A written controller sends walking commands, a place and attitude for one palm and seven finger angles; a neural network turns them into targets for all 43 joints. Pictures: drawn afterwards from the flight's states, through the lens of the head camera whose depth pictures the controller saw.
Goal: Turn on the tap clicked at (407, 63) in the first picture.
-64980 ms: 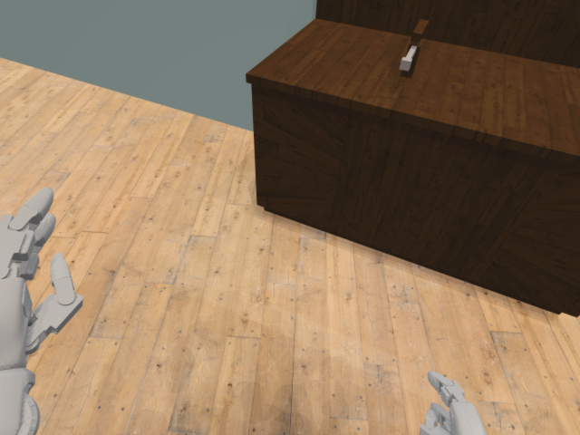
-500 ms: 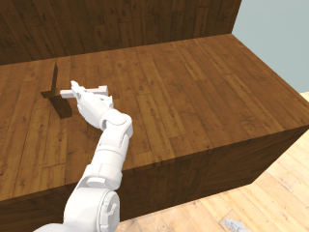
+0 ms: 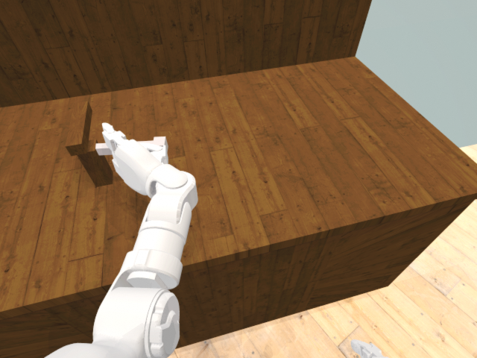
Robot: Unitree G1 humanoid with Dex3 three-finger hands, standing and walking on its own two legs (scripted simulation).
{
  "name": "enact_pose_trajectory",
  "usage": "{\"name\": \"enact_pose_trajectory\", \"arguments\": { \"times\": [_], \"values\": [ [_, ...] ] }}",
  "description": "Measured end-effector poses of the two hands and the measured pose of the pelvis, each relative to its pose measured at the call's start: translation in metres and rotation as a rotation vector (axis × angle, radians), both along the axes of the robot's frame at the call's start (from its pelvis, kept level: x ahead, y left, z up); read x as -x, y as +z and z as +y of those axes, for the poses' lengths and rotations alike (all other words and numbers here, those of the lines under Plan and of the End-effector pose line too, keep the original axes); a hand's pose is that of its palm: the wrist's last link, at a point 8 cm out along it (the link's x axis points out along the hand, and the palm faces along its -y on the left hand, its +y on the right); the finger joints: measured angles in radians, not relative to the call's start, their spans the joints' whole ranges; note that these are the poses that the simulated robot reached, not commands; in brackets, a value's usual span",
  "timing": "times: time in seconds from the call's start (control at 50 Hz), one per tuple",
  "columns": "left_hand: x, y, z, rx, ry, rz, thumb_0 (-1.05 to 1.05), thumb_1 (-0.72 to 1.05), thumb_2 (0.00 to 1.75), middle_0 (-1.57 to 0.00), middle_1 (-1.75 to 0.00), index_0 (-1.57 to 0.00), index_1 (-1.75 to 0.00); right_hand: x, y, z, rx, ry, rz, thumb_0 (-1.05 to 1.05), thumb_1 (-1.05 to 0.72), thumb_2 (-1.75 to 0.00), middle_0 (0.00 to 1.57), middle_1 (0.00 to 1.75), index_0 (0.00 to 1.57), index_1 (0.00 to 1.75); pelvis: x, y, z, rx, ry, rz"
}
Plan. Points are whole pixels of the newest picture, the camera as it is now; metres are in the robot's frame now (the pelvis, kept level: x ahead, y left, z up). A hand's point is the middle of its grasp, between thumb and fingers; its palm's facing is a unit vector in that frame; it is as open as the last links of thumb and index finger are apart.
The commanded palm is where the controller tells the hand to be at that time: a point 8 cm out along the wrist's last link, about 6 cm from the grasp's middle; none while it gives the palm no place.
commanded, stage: lift the hand up off the lever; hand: left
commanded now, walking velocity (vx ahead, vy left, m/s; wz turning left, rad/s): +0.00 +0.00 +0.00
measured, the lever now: (160, 146) +0.51 +0.18 +0.07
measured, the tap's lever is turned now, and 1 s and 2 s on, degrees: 79 79 79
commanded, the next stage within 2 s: draw the hand back beside the body in 0.74 s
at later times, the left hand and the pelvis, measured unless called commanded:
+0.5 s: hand (161, 149) +0.42 +0.14 +0.15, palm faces +0.74 -0.67 -0.09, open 7.8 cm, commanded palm +0.37 +0.15 +0.15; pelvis +0.00 +0.00 +0.01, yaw +0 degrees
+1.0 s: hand (179, 146) +0.41 +0.11 +0.16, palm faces +0.43 -0.90 -0.08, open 7.8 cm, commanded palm +0.34 +0.17 +0.16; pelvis +0.00 +0.00 +0.01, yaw -2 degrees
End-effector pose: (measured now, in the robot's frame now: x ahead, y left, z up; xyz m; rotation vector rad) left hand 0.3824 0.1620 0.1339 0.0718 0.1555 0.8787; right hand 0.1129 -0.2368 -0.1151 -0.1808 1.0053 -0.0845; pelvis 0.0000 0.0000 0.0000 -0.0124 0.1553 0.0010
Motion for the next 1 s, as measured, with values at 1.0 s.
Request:
{"name": "enact_pose_trajectory", "arguments": {
  "times": [1.0],
  "values": [
    [0.015, 0.031, -0.016, -0.037, -0.437, -0.120, 0.02, 0.90, 0.90, -0.15, -0.16, -0.15, -0.15, -0.007, 0.021, -0.002, 0.004, -0.083, -0.064, 0.01, -0.90, -0.90, 0.20, 0.30, 0.21, 0.30, -0.002, 0.013, -0.002, -0.019, -0.036, -0.093]
  ]
}}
